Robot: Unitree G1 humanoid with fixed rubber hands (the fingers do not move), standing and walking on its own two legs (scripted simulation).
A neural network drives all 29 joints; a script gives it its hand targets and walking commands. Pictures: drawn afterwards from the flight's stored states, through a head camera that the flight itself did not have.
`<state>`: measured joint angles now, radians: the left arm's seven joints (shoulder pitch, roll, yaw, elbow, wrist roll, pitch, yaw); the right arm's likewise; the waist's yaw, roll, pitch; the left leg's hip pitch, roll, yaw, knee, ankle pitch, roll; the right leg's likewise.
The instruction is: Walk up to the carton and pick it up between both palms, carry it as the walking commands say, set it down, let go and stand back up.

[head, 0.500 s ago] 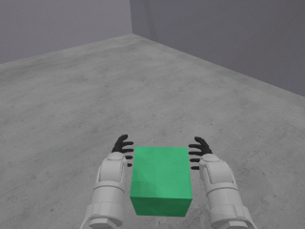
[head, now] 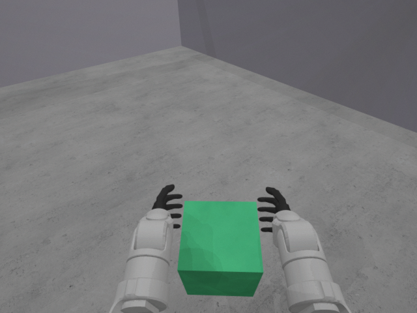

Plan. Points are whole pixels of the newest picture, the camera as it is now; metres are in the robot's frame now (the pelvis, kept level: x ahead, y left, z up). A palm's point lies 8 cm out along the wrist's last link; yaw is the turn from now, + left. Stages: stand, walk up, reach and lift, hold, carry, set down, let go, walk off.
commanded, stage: hold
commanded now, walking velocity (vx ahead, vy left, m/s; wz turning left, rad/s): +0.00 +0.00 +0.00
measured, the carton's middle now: (220, 250) +0.30 +0.00 -0.04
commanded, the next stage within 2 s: carry in 0.18 s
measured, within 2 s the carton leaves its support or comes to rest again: neither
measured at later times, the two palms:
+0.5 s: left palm (120, 206) +0.32 +0.21 +0.08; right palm (236, 194) +0.35 -0.03 +0.08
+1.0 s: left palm (51, 158) +0.47 +0.42 +0.09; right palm (137, 131) +0.61 +0.24 +0.07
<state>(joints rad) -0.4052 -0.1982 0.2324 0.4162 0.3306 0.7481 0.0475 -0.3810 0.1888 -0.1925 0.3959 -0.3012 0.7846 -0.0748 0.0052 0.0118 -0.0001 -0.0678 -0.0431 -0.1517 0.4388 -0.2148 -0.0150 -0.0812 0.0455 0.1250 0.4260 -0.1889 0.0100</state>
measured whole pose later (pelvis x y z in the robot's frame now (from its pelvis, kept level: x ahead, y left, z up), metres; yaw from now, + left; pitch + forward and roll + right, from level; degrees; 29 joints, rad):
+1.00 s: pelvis +0.29 +0.14 -0.01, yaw +40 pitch +6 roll +4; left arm -0.47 -0.22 0.12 -0.09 0.12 1.20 0.26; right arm -0.47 0.22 -0.15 -0.13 -0.14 1.28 -0.36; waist 0.00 0.02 -0.03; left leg -0.69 0.07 0.18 0.78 -0.16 0.04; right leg 0.11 -0.20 -0.36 0.20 -0.35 0.13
